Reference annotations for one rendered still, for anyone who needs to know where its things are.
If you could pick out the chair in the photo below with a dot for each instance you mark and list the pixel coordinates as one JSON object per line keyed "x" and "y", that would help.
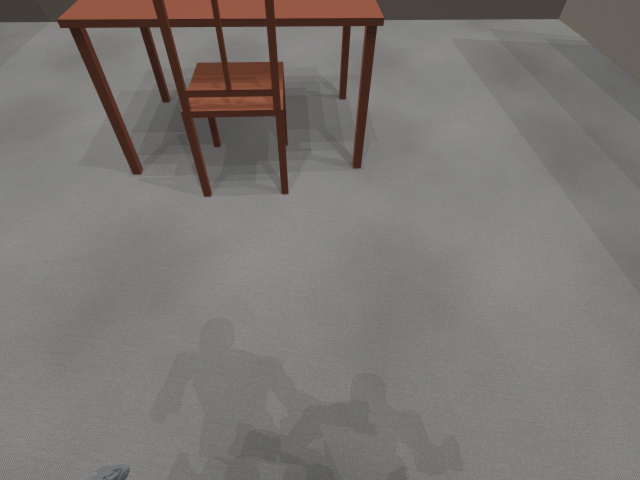
{"x": 229, "y": 89}

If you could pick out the table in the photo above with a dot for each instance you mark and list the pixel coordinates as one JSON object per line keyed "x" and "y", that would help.
{"x": 233, "y": 13}

